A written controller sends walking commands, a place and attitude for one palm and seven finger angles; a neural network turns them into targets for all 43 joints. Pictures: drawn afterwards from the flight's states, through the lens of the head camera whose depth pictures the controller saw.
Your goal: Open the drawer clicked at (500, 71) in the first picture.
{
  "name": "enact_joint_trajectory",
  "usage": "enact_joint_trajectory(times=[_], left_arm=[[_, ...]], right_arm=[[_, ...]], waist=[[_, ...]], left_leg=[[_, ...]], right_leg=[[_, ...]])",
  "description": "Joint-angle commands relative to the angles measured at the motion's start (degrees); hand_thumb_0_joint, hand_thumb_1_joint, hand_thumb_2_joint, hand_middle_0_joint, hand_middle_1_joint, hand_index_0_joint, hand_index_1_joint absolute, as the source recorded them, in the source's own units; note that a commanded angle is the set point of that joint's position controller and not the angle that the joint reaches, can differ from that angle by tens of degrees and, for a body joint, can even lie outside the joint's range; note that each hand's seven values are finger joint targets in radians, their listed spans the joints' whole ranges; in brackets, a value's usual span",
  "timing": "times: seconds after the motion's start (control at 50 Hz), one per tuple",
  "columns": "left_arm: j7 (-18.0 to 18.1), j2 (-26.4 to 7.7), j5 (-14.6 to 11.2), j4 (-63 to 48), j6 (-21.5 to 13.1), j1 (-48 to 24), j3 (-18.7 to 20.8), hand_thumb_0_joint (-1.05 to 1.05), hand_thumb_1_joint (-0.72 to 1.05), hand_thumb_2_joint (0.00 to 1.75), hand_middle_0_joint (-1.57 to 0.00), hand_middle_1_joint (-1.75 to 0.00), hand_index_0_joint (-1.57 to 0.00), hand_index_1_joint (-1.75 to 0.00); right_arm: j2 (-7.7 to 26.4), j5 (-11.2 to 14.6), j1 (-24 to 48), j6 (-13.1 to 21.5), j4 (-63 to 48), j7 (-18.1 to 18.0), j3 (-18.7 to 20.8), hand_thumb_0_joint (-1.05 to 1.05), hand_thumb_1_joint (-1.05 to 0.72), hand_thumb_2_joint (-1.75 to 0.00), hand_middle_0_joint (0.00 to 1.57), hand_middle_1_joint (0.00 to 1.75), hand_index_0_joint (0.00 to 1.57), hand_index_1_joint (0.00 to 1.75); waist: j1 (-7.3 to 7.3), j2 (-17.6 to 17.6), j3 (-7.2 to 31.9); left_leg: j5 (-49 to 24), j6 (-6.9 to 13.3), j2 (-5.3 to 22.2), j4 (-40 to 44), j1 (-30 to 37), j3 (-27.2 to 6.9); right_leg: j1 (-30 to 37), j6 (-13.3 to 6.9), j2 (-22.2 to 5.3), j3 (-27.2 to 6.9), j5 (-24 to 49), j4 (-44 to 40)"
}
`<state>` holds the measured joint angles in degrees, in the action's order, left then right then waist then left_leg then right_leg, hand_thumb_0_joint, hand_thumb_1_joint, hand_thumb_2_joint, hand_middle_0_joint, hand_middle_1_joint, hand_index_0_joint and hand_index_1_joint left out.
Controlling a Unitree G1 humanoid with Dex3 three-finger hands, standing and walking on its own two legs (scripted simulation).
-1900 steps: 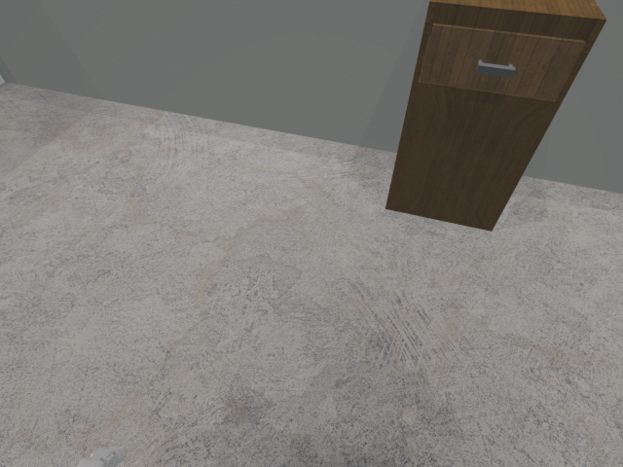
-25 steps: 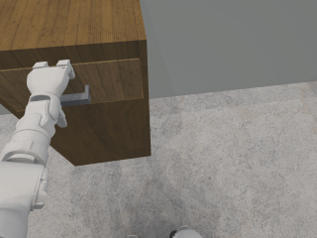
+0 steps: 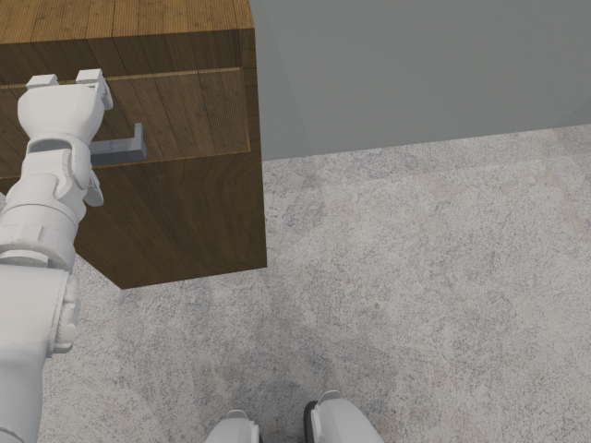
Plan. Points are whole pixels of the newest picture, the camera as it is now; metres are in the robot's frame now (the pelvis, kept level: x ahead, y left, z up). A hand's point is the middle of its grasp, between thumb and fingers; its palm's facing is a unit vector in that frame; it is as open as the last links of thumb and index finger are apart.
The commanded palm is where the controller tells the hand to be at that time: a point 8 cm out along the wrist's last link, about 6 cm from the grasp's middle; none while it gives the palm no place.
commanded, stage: lower the fingers behind the handle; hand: left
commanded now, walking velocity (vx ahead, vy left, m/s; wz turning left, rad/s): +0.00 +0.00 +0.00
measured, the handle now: (108, 141) +0.57 +0.26 +0.00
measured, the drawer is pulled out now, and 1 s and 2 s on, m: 0.00 0.00 0.00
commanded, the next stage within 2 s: lift the hand off the handle in 0.94 s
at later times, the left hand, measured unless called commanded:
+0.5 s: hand (90, 162) +0.52 +0.27 +0.02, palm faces -0.08 +0.06 -1.00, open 13.8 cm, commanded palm +0.51 +0.26 +0.04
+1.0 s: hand (91, 162) +0.52 +0.27 +0.02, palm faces -0.07 +0.04 -1.00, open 13.8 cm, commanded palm +0.51 +0.26 +0.04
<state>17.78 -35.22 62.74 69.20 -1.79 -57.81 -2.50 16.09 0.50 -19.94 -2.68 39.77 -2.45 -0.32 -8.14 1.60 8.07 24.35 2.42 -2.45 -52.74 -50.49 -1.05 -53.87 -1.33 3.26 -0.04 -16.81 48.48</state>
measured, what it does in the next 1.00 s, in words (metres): stands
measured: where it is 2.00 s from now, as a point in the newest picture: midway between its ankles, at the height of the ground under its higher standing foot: outside the picture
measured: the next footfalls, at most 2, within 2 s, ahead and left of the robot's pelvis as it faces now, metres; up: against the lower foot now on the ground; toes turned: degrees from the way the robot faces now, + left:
none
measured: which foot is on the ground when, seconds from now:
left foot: down 0.00-1.00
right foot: down 0.00-1.00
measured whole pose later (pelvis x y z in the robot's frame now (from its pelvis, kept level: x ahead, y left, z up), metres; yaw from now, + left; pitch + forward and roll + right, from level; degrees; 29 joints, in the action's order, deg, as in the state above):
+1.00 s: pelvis -0.02 +0.00 -0.04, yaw +0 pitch +27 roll -2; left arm 13.8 -39.8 62.7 68.5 -3.3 -60.8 -1.8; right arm 16.1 0.3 -20.2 1.1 38.9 -3.6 -1.9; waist -9.8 2.5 8.4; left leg 27.2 2.3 -2.4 -64.4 -63.8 -1.4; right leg -66.8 -1.4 3.3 1.2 -19.1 59.1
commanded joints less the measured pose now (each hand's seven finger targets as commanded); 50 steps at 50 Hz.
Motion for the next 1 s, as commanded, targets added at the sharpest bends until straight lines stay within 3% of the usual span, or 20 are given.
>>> enact_joint_trajectory(times=[0.0, 0.1, 0.14, 0.2, 0.22, 0.26, 0.3, 0.36, 0.4, 0.48, 0.52, 0.54, 0.58, 0.6, 0.64, 0.68, 0.8, 0.86, 0.88, 0.98], left_arm=[[-2.3, -13.3, 1.2, -1.3, 2.2, -18.1, 0.7, 0.0, -0.5, 0.3, -0.3, -1.2, -0.3, -1.2], [-3.1, -13.3, 1.2, 0.5, 2.9, -20.4, -0.6, 0.0, -0.5, 0.3, -0.3, -1.2, -0.3, -1.2], [-3.6, -14.6, 1.1, 1.6, 3.3, -19.1, 0.0, 0.0, -0.5, 0.3, -0.3, -1.2, -0.3, -1.2], [-4.3, -13.7, 1.3, 1.9, 3.5, -21.3, -1.4, 0.0, -0.5, 0.3, -0.3, -1.2, -0.3, -1.2], [-4.6, -14.9, 0.9, 2.1, 3.7, -20.2, -0.4, 0.0, -0.5, 0.3, -0.3, -1.2, -0.3, -1.2], [-5.4, -15.9, 0.9, 2.6, 4.1, -21.1, -0.6, 0.0, -0.5, 0.3, -0.3, -1.2, -0.3, -1.2], [-6.2, -16.3, 0.9, 2.3, 3.6, -22.1, -1.0, 0.0, -0.5, 0.3, -0.3, -1.2, -0.3, -1.2], [-7.5, -18.7, 0.2, -5.0, -1.6, -25.9, 1.5, 0.0, -0.5, 0.3, -0.3, -1.2, -0.3, -1.2], [-6.6, -22.8, 0.4, -12.2, -6.5, -29.2, 5.3, 0.0, -0.5, 0.3, -0.3, -1.2, -0.3, -1.2], [-4.7, -16.8, -0.5, -4.5, -4.4, -22.1, 2.8, 0.0, -0.5, 0.3, -0.3, -1.2, -0.3, -1.2], [-3.4, -19.7, -0.4, -6.0, -3.3, -23.6, 4.6, 0.0, -0.5, 0.3, -0.3, -1.2, -0.3, -1.2], [-3.0, -17.6, -0.2, -5.3, -2.3, -24.1, 2.9, 0.0, -0.5, 0.3, -0.3, -1.2, -0.3, -1.2], [-2.3, -19.7, -0.6, -5.4, -0.6, -24.9, 5.0, 0.0, -0.5, 0.3, -0.3, -1.2, -0.3, -1.2], [-2.2, -18.7, -0.5, -5.0, 0.4, -25.2, 3.6, 0.0, -0.5, 0.3, -0.3, -1.2, -0.3, -1.2], [-2.5, -18.3, -0.7, -3.5, 2.1, -24.4, 3.3, 0.0, -0.5, 0.3, -0.3, -1.2, -0.3, -1.2], [-2.9, -18.5, -0.7, -4.1, 2.8, -25.9, 3.2, 0.0, -0.5, 0.3, -0.3, -1.2, -0.3, -1.2], [-4.6, -18.4, -0.4, -4.4, 1.5, -22.5, 3.2, 0.0, -0.5, 0.3, -0.3, -1.2, -0.3, -1.2], [-4.9, -16.3, -0.4, -4.2, 0.0, -21.0, 2.0, 0.0, -0.5, 0.3, -0.3, -1.2, -0.3, -1.2], [-4.8, -16.4, -0.4, -4.7, -0.6, -21.5, 2.4, 0.0, -0.5, 0.3, -0.3, -1.2, -0.3, -1.2], [-3.4, -14.8, -0.3, -6.6, -1.8, -20.4, 2.4, 0.0, -0.5, 0.3, -0.3, -1.2, -0.3, -1.2]], right_arm=[[10.1, 0.1, -9.2, 1.5, -2.7, -1.0, 3.3, 0.0, -0.9, -0.9, 0.2, 0.3, 0.2, 0.3], [10.4, 0.4, -9.6, 2.4, -2.9, -1.4, 2.7, 0.0, -0.9, -0.9, 0.2, 0.3, 0.2, 0.3], [10.7, 0.5, -9.3, 2.7, -3.2, -1.5, 2.3, 0.0, -0.9, -0.9, 0.2, 0.3, 0.2, 0.3], [10.7, 0.7, -9.8, 3.2, -3.4, -1.8, 2.2, 0.0, -0.9, -0.9, 0.2, 0.3, 0.2, 0.3], [10.8, 0.8, -9.6, 3.3, -3.5, -1.8, 2.1, 0.0, -0.9, -0.9, 0.2, 0.3, 0.2, 0.3], [11.1, 1.1, -9.4, 3.4, -3.9, -2.2, 1.7, 0.0, -0.9, -0.9, 0.2, 0.3, 0.2, 0.3], [11.0, 1.0, -9.4, 3.8, -4.0, -2.4, 1.4, 0.0, -0.9, -0.9, 0.2, 0.3, 0.2, 0.3], [10.4, 0.4, -9.9, 5.2, -4.3, -2.9, 1.7, 0.0, -0.9, -0.9, 0.2, 0.3, 0.2, 0.3], [9.9, -0.4, -10.2, 6.2, -4.3, -3.0, 2.1, 0.0, -0.9, -0.9, 0.2, 0.3, 0.2, 0.3], [10.1, -0.1, -11.4, 6.4, -3.0, -2.1, 2.3, 0.0, -0.9, -0.9, 0.2, 0.3, 0.2, 0.3], [10.6, -0.2, -12.0, 5.9, -2.4, -1.8, 2.3, 0.0, -0.9, -0.9, 0.2, 0.3, 0.2, 0.3], [10.3, -0.2, -12.2, 5.8, -2.3, -1.7, 2.4, 0.0, -0.9, -0.9, 0.2, 0.3, 0.2, 0.3], [10.8, -0.2, -12.6, 5.1, -1.4, -1.3, 2.4, 0.0, -0.9, -0.9, 0.2, 0.3, 0.2, 0.3], [10.3, -0.1, -12.4, 4.9, -1.4, -1.3, 2.2, 0.0, -0.9, -0.9, 0.2, 0.3, 0.2, 0.3], [10.4, 0.2, -12.2, 4.4, -1.2, -1.2, 2.2, 0.0, -0.9, -0.9, 0.2, 0.3, 0.2, 0.3], [10.4, 0.1, -11.8, 4.2, -1.1, -1.3, 2.0, 0.0, -0.9, -0.9, 0.2, 0.3, 0.2, 0.3], [10.0, 0.1, -10.8, 3.8, -1.9, -1.8, 1.6, 0.0, -0.9, -0.9, 0.2, 0.3, 0.2, 0.3], [9.8, 0.2, -10.2, 4.1, -2.5, -1.9, 1.7, 0.0, -0.9, -0.9, 0.2, 0.3, 0.2, 0.3], [9.8, 0.1, -10.3, 4.1, -2.4, -2.0, 1.9, 0.0, -0.9, -0.9, 0.2, 0.3, 0.2, 0.3], [9.6, -0.3, -10.9, 4.3, -2.4, -1.5, 2.6, 0.0, -0.9, -0.9, 0.2, 0.3, 0.2, 0.3]], waist=[[-3.03, -0.6, 16.6], [-4.32, -0.1, 15.4], [-3.87, -0.9, 15.7], [-5.22, -1.1, 15.7], [-4.41, -0.8, 16.2], [-5.2, -2.6, 15.2], [-5.3, -1.1, 15.2], [-5.2, 1.2, 18.6], [-4.26, 3.8, 25.3], [-4.89, 1.3, 22.6], [-4.12, 2.5, 25.9], [-4.84, 2.7, 25.6], [-4.33, 2.0, 27.1], [-4.46, 3.6, 26.3], [-4.85, 1.3, 25.1], [-4.86, 2.2, 24.6], [-3.96, 1.6, 22.4], [-4.38, 0.9, 19.6], [-4.54, -0.4, 19.6], [-3.81, 2.5, 22.5]], left_leg=[[-2.0, 0.6, 0.7, 6.0, 2.3, 0.5], [2.2, 0.7, 0.8, 4.6, -0.9, 0.2], [3.6, 0.7, 0.7, 4.0, -2.9, 0.4], [5.0, 0.9, 0.9, 3.1, -4.0, 0.0], [5.5, 0.9, 0.9, 2.9, -4.7, 0.1], [7.6, 1.0, 0.9, 2.2, -6.6, 0.1], [8.2, 1.1, 0.8, 1.4, -8.0, 0.2], [8.7, 1.4, 1.3, -1.3, -9.5, -0.3], [6.9, 1.6, 1.2, -3.6, -9.7, -0.7], [4.9, 1.2, 1.4, -4.0, -9.5, -1.5], [3.4, 1.2, 1.3, -4.6, -9.5, -1.4], [3.2, 1.2, 1.2, -4.5, -8.7, -1.4], [1.4, 1.1, 1.4, -4.1, -7.6, -1.6], [1.2, 1.0, 1.2, -3.8, -7.5, -1.2], [1.8, 1.1, 1.2, -3.1, -7.3, -1.3], [1.2, 1.1, 1.2, -2.6, -6.5, -1.3], [0.7, 1.0, 1.1, -1.9, -6.1, -0.9], [2.8, 1.1, 1.1, -1.8, -6.9, -0.9], [2.3, 1.1, 1.2, -2.0, -6.9, -1.0], [-1.8, 0.8, 1.2, -2.5, -4.1, -0.9]], right_leg=[[12.6, 0.3, -0.8, -0.9, -1.4, -5.7], [9.0, 0.3, -1.0, -0.8, -5.1, -4.4], [9.2, 0.4, -1.0, -1.0, -6.5, -3.9], [7.3, 0.5, -1.1, -0.8, -7.7, -3.2], [7.6, 0.4, -1.0, -1.0, -8.0, -2.8], [6.6, 0.6, -1.1, -1.1, -10.3, -2.8], [6.0, 0.6, -1.2, -1.2, -10.9, -2.0], [4.7, 0.4, -1.3, -1.5, -10.6, 0.7], [5.9, 0.2, -1.3, -2.0, -9.3, 3.2], [2.0, 0.2, -1.1, -0.7, -7.5, 4.5], [2.9, 0.2, -1.0, -0.7, -6.4, 5.1], [2.5, 0.3, -1.1, -0.6, -6.4, 4.7], [3.9, 0.3, -0.9, -0.4, -4.9, 4.6], [4.4, 0.4, -1.0, -0.5, -4.7, 4.1], [5.1, 0.5, -0.8, -0.3, -5.1, 3.1], [5.2, 0.5, -0.9, -0.3, -4.6, 2.7], [7.2, 0.5, -0.9, -0.4, -3.8, 1.8], [5.5, 0.5, -0.8, -0.5, -5.6, 1.4], [5.4, 0.5, -0.9, -0.5, -5.2, 1.6], [5.4, 0.1, -0.8, -0.4, -1.9, 2.4]])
